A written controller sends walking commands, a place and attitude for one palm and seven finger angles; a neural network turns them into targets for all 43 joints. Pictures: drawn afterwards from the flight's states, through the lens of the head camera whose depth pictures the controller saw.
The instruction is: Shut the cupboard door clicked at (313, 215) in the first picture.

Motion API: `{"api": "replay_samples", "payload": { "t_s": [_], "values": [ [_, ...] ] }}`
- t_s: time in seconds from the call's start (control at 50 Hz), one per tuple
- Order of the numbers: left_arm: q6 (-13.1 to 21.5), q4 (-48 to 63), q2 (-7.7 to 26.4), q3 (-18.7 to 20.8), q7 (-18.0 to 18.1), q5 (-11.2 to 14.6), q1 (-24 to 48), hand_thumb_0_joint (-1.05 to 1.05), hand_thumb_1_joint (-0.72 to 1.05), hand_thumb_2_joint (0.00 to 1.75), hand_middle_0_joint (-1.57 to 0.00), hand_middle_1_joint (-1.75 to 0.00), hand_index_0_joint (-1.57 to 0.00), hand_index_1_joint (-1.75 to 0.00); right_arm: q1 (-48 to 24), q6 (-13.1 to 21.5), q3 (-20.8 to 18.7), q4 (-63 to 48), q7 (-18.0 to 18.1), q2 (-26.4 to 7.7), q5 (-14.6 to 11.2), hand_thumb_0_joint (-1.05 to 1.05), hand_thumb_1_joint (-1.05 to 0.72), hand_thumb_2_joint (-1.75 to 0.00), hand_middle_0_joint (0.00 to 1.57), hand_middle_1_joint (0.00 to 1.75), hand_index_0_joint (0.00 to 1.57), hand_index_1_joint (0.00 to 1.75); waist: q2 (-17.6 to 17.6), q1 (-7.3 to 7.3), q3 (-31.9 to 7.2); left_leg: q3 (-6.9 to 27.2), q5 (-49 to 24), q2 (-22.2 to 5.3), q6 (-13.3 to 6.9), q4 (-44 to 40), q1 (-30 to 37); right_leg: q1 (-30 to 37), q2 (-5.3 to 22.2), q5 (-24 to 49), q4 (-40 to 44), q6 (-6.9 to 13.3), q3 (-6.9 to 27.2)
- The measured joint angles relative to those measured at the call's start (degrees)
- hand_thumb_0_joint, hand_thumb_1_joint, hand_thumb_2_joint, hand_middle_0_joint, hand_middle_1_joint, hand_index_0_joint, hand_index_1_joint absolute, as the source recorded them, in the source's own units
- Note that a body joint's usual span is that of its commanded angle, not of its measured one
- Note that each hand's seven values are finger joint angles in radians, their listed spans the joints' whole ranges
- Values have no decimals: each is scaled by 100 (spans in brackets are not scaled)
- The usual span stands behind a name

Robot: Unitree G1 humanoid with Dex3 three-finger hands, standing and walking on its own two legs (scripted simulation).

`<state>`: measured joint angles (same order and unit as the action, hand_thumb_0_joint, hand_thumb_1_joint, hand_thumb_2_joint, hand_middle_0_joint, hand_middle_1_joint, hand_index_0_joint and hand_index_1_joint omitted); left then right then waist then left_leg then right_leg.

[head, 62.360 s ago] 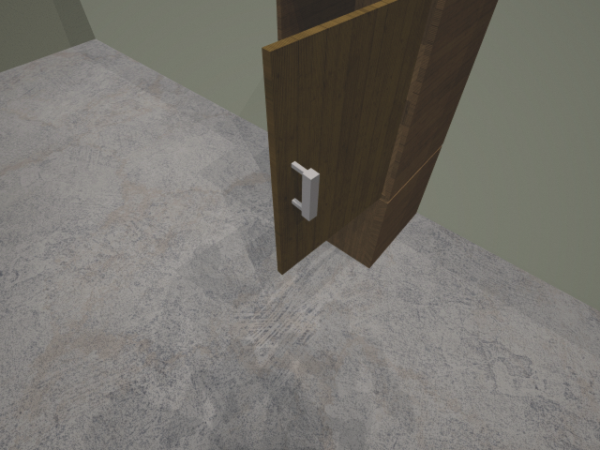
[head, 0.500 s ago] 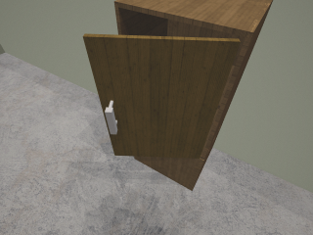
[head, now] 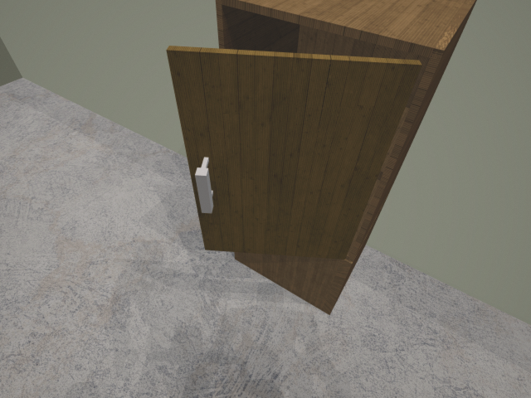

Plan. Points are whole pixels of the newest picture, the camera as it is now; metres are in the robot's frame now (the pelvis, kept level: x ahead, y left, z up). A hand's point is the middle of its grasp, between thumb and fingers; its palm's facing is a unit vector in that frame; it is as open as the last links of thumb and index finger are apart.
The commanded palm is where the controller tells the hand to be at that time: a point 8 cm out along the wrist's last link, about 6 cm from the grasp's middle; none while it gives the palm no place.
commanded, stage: look again from close up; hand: left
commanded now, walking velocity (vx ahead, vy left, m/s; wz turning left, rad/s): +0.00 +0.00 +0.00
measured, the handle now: (206, 185) +0.55 +0.16 -0.04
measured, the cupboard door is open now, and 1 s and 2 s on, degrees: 29 29 29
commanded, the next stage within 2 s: shuffle to correct the standing spot in 0.48 s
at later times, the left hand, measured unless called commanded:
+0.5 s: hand out of the picture +0.06 +0.18 -0.17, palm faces +0.00 -0.98 -0.22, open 7.4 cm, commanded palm none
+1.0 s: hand out of the picture +0.09 +0.15 -0.18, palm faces +0.01 -0.99 -0.16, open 7.4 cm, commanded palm none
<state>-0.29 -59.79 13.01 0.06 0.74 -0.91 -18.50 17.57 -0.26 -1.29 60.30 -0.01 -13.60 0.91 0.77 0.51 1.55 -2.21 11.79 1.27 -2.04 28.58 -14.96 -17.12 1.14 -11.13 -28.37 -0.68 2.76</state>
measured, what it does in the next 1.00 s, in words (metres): shifts its weight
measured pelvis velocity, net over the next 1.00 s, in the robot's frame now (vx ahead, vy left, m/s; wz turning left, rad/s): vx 0.10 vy -0.01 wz -0.01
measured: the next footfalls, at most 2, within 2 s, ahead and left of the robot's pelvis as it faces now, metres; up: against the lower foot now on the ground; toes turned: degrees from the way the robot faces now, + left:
none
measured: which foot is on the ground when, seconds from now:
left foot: down 0.00-1.00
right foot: down 0.00-1.00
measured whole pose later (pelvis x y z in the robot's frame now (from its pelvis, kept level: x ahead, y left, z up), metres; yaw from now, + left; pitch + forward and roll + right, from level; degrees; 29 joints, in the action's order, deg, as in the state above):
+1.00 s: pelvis +0.10 -0.01 +0.00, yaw -1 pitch -1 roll +0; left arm 1.0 -62.6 9.2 0.3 1.4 -0.6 -18.4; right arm 17.0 1.5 0.2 64.8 1.5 -8.0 0.4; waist 1.8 0.3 2.2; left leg -2.1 21.5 -0.5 -0.5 31.2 -8.8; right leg -11.9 -0.8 -19.3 -32.0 -0.3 2.9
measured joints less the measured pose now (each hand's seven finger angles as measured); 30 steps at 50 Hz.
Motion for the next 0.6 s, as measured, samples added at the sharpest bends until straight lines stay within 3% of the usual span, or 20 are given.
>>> {"api": "replay_samples", "payload": {
  "t_s": [0.34,0.6],
  "values": [
    [87,-131,-114,-69,28,2,258,0,91,89,-20,-30,-20,-30,-348,77,77,135,-7,234,-30,1,-90,-90,20,30,20,30,16,-23,-62,55,10,14,51,-231,176,165,0,141,199,-78,-11],
    [141,-140,-106,-73,53,32,495,0,91,89,-20,-30,-20,-30,-562,128,111,269,26,204,-52,1,-90,-90,20,30,20,30,-8,-23,58,83,108,-73,137,-368,419,382,-84,24,291,-8,-41]
  ]
}}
